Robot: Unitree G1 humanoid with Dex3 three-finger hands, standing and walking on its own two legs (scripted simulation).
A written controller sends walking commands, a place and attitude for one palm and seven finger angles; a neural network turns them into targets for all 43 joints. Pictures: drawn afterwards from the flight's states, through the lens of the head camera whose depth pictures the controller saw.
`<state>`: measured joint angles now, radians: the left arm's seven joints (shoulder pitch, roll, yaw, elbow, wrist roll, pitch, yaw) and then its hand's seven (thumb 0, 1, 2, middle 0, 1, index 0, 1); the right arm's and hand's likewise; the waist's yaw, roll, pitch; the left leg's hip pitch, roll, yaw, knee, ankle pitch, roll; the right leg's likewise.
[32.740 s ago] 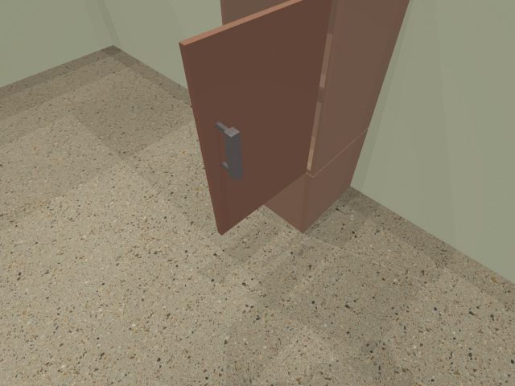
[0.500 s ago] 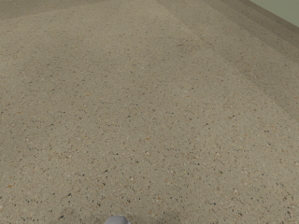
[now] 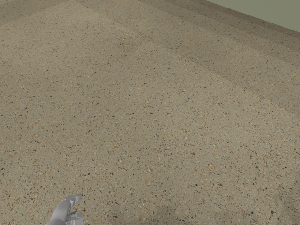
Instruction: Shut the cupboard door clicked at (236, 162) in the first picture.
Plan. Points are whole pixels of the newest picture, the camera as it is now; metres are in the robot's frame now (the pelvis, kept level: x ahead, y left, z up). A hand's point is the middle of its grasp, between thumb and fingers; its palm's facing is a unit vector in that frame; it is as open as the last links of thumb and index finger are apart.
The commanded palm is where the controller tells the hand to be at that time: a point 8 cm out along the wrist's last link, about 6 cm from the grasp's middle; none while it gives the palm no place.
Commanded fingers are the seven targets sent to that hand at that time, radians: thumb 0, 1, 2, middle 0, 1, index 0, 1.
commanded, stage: turn to face it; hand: left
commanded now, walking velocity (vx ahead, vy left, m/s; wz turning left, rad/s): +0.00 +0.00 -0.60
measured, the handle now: out of the picture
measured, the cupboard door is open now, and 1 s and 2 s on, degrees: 53 53 53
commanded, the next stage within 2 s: none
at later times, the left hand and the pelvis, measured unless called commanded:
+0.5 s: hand (78, 223) +0.14 +0.22 -0.16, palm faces -0.24 -0.96 -0.17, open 7.4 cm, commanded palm none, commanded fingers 0.00 0.90 0.90 -0.20 -0.30 -0.20 -0.30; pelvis +0.02 +0.04 +0.02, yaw -17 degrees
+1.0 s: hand (122, 194) +0.22 +0.10 -0.14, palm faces -0.57 -0.78 -0.24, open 7.4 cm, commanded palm none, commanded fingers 0.00 0.90 0.90 -0.20 -0.30 -0.20 -0.30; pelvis +0.02 +0.00 +0.01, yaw -35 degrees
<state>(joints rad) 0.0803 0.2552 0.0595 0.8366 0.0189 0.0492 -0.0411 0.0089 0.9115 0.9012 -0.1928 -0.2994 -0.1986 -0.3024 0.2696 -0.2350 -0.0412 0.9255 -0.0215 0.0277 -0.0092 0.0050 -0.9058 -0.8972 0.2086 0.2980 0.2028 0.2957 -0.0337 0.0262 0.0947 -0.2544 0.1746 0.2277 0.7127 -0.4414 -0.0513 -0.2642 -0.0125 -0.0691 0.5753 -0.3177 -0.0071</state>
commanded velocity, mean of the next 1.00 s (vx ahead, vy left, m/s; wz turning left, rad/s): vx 0.00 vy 0.00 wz -0.60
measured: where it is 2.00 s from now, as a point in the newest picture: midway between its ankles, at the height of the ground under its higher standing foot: outside the picture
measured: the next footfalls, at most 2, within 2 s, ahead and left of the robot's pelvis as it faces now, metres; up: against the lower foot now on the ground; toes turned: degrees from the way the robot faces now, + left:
left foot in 0.34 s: +0.09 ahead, +0.13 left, +0.00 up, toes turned -9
right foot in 0.78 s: -0.02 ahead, -0.12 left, +0.00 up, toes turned -32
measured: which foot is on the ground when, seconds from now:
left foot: up 0.00-0.32, down 0.34-0.78, up 0.80-1.00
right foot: down 0.00-0.34, up 0.36-0.76, down 0.78-1.00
